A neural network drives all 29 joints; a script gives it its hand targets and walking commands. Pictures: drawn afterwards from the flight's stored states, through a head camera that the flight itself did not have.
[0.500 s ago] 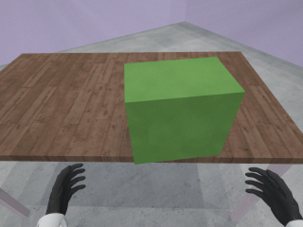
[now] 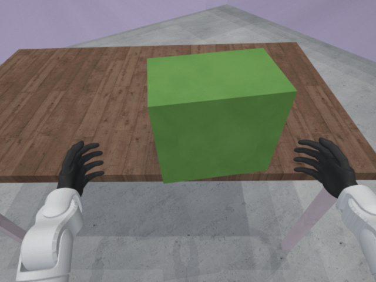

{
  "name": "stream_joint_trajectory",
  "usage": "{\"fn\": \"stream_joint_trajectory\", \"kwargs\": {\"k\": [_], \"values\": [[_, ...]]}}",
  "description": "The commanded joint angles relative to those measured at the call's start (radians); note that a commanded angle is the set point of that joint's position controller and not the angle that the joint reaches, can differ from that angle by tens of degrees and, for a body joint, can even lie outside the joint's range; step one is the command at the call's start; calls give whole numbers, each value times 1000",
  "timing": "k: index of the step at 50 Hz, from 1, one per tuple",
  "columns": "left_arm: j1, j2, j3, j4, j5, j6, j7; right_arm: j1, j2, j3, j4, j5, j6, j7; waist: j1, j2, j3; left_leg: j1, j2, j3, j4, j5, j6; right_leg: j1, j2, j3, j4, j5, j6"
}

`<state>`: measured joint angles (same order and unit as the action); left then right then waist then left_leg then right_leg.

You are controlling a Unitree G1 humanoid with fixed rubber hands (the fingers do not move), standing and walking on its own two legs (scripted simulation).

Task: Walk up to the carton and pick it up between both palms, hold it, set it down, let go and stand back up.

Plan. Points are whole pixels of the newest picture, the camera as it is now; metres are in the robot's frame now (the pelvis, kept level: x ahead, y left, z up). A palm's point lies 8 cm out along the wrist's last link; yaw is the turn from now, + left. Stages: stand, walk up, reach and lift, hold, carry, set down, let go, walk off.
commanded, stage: reach and lift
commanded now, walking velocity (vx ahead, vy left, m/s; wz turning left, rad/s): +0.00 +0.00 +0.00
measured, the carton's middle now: (211, 118) +0.50 -0.01 +0.09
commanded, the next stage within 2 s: none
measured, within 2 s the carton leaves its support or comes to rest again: neither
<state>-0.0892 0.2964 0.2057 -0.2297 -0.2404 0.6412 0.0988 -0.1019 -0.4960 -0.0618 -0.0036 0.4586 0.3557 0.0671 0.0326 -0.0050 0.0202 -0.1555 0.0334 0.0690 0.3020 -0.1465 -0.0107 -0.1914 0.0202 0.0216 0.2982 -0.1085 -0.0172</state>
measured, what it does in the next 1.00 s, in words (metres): stands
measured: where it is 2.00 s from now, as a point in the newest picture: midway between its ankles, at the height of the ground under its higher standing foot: outside the picture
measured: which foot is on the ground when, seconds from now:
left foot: down 0.00-1.00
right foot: down 0.00-1.00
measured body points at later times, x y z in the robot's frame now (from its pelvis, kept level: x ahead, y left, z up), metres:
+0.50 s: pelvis +0.01 -0.01 +0.00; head +0.02 +0.01 +0.45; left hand +0.34 +0.27 +0.17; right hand +0.39 -0.22 +0.17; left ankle +0.01 +0.12 -0.75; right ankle +0.03 -0.11 -0.75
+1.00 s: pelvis +0.01 +0.00 +0.00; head +0.02 +0.00 +0.45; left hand +0.39 +0.29 +0.23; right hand +0.45 -0.21 +0.23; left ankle +0.01 +0.12 -0.75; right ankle +0.03 -0.11 -0.75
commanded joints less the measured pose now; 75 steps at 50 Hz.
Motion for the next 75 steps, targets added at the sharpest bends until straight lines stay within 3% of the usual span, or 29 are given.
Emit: {"fn": "stream_joint_trajectory", "kwargs": {"k": [1, 10, 22, 29, 38, 44, 56, 61, 66, 75], "values": [[-321, 176, 89, -171, -4, 12, 0, -339, -237, -89, -132, 18, -11, -6, 7, -27, -327, 71, -33, -31, -19, 123, 10, 108, 18, 43, -34, 44, -27], [-469, 233, 120, -108, -24, 80, -19, -524, -279, -52, -92, 51, 30, -24, 14, -66, -387, 47, -46, -19, -3, 181, 15, 168, 21, 44, -16, 128, -9], [-667, 297, 98, -59, -31, 142, -29, -723, -315, -28, 53, 115, 72, -33, -9, 17, -448, 55, -53, -31, 20, 270, -6, 213, 22, 37, -3, 238, 1], [-778, 320, 90, 8, -28, 173, -27, -845, -348, -29, 151, 125, 87, -33, -17, 34, -475, 50, -51, -36, 29, 294, -13, 209, 24, 27, 2, 258, 3], [-918, 354, 98, 92, -38, 185, -16, -1022, -379, 7, 242, 145, 98, -24, 16, -4, -560, 41, -47, -35, 41, 347, -21, 235, 27, 17, 19, 308, 8], [-1019, 371, 79, 201, -50, 176, -11, -1128, -384, 26, 330, 149, 101, -19, 22, -32, -587, 30, -45, -36, 42, 337, -22, 240, 21, 13, 21, 301, 8], [-1286, 391, 0, 455, -80, 143, -2, -1349, -365, 36, 586, 140, 110, -4, 19, 0, -598, -1, -41, -46, 38, 268, -30, 198, 6, 2, 10, 203, -2], [-1251, 366, -25, 556, -65, 112, -14, -1327, -332, 68, 690, 129, 97, 2, 24, 6, -590, 5, -38, -51, 52, 321, -35, 212, 7, -9, 22, 256, 3], [-1209, 350, -17, 534, -32, 75, -31, -1297, -323, 57, 695, 112, 66, -2, 30, 31, -610, 20, -38, -44, 66, 394, -49, 247, 22, -17, 27, 340, 8], [-1203, 338, -34, 479, -41, -16, -26, -1294, -275, 37, 658, 65, 4, 7, 39, 19, -615, -6, -37, -42, 73, 368, -46, 214, 29, -27, 38, 300, 14]]}}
